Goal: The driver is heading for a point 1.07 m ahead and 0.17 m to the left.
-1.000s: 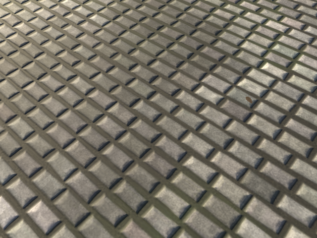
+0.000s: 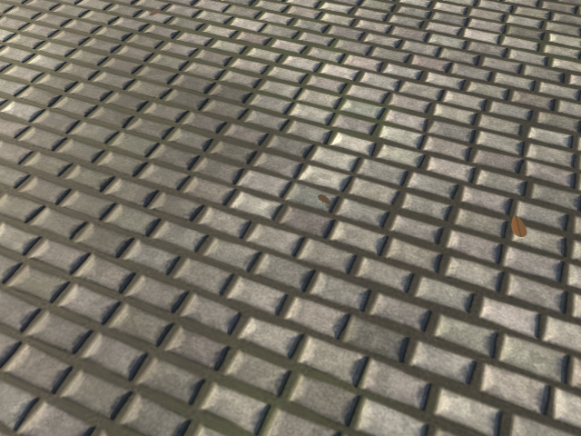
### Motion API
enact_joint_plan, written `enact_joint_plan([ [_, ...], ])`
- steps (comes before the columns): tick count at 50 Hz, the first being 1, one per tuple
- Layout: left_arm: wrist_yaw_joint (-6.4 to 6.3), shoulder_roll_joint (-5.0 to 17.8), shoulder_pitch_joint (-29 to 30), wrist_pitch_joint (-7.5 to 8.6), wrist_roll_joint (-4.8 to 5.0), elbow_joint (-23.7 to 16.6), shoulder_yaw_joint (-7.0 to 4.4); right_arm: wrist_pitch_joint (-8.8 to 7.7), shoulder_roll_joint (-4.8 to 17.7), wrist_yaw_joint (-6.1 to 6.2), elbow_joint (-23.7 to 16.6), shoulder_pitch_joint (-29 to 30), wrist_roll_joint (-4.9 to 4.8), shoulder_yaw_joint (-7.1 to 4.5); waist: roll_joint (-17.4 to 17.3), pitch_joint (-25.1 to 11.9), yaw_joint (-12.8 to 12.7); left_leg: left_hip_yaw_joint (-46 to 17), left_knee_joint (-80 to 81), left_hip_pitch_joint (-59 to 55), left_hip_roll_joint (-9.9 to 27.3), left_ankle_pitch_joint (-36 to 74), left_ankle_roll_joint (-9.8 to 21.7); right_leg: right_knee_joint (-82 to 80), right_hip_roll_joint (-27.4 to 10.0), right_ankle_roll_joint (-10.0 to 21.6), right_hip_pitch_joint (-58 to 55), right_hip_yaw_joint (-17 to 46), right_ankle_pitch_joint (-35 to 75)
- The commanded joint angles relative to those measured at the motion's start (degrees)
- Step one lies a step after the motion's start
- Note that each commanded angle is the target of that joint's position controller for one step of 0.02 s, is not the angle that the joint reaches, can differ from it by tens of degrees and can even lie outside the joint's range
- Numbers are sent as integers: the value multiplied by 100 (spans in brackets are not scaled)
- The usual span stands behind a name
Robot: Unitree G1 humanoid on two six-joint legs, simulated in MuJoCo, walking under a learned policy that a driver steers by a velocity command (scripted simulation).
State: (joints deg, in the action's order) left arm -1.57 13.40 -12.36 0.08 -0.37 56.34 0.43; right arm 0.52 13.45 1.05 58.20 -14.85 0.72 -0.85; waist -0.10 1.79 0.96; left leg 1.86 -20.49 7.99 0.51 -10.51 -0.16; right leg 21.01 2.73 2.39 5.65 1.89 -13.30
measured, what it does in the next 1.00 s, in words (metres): stands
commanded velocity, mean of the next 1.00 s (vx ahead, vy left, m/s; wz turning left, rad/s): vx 0.02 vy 0.00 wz -0.01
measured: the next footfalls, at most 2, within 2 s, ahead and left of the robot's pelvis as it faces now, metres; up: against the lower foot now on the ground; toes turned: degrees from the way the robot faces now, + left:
right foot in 1.58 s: +0.43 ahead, -0.02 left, +0.00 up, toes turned -4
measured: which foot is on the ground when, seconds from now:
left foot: down 0.00-1.00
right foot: down 0.00-1.00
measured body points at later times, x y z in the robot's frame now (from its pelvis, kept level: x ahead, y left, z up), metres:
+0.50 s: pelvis +0.00 +0.00 +0.00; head +0.01 +0.00 +0.45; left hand +0.00 +0.24 -0.16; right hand +0.00 -0.23 -0.16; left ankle +0.01 +0.12 -0.75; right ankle -0.02 -0.10 -0.75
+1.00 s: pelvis +0.02 +0.01 -0.01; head +0.01 +0.01 +0.44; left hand -0.02 +0.23 -0.17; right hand -0.02 -0.21 -0.17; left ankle +0.00 +0.12 -0.74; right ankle -0.02 -0.09 -0.74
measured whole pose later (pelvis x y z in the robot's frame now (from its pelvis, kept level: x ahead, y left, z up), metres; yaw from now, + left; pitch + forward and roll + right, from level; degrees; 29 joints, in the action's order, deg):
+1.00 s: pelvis +0.02 +0.01 -0.01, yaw +0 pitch -1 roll +0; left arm -2.2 8.9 -20.4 -0.1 -0.8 65.2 0.3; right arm 0.6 8.8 1.7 66.3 -19.1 1.1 -0.2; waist 0.1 -0.3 0.0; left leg 0.6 -29.4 11.7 -0.7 -21.6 2.5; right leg 27.3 2.5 3.3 8.1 2.2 -21.3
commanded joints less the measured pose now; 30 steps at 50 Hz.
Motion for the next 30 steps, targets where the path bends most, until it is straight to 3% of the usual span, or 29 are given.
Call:
enact_joint_plan([
  [1, -27, 601, -83, 66, -1, -45, -98, -40, 516, 28, 21, -136, -4, -80, 23, 94, -6, -536, 210, -284, 487, 530, 141, -545, -742, 135, 578, 702, 587],
  [14, -67, 392, -540, 63, -5, 513, 5, -36, 318, 72, 543, -221, -16, 18, 23, 182, -43, -545, 183, -139, 498, 476, 174, -482, -693, 109, 572, 605, 642],
  [30, -100, 117, -830, 62, -6, 813, 33, -54, 81, 116, 804, -422, -18, 74, -2, 242, -68, -555, 133, 12, 482, 474, 198, -366, -677, 89, 543, 530, 712],
])
Keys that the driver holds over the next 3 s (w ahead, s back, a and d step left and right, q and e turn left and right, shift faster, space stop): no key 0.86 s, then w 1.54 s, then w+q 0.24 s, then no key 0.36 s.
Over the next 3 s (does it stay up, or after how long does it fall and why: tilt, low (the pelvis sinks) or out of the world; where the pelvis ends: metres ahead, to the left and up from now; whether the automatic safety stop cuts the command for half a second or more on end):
stays up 0.98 0.04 0.00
